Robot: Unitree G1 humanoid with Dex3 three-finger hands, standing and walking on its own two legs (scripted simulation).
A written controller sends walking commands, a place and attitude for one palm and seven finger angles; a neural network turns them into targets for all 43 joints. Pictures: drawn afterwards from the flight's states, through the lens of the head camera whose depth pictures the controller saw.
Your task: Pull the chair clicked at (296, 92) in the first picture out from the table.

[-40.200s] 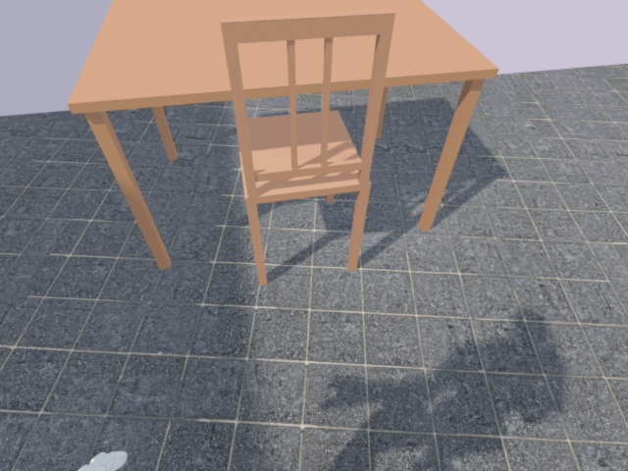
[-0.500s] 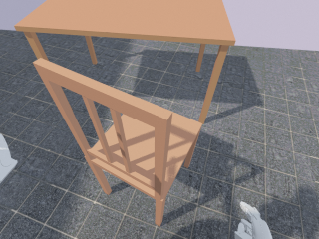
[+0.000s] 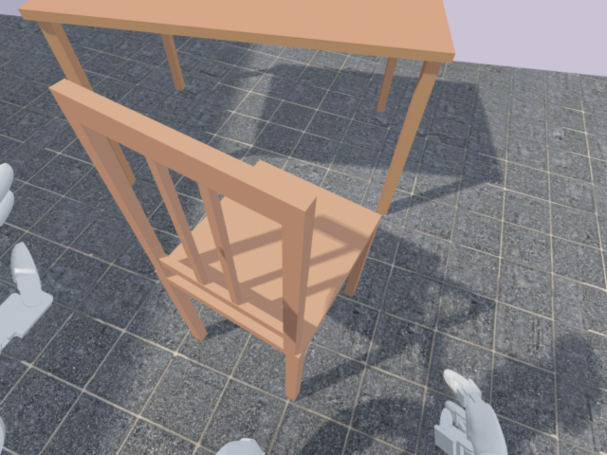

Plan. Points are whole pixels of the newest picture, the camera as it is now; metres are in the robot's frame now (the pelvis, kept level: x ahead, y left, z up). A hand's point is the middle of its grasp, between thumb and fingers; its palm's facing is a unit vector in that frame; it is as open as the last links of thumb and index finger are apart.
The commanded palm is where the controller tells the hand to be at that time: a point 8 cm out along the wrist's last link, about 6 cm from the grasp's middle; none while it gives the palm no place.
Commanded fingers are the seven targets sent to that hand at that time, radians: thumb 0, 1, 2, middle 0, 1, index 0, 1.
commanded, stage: step back with the hand held close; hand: left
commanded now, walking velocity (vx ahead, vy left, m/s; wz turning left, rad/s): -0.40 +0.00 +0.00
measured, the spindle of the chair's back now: (183, 231) +0.43 +0.25 -0.04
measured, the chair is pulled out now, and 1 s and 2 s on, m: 0.57 0.57 0.57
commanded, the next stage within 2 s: stop stepping back and stand still in 0.30 s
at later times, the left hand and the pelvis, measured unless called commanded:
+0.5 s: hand out of the picture +0.09 +0.23 +0.17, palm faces +0.39 -0.78 -0.49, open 7.4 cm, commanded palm +0.03 +0.27 +0.18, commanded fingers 0.00 0.90 0.90 -0.20 -0.30 -0.20 -0.30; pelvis -0.12 -0.03 +0.00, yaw -2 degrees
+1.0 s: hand out of the picture +0.03 +0.27 +0.16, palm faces +0.50 -0.77 -0.40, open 7.4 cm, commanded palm -0.02 +0.29 +0.18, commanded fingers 0.00 0.90 0.90 -0.20 -0.30 -0.20 -0.30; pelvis -0.16 -0.01 +0.00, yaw +2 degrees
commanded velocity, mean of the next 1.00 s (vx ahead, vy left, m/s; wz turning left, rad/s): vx -0.04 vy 0.02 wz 0.01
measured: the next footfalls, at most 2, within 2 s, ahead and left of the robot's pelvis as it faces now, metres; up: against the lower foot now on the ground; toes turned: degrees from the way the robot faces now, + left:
right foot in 0.40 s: -0.09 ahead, -0.12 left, +0.00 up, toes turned -1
left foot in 0.66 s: -0.11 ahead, +0.09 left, +0.00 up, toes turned +5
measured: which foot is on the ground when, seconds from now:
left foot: down 0.00-0.42, up 0.44-0.64, down 0.66-1.00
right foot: down 0.00-0.14, up 0.16-0.38, down 0.40-1.00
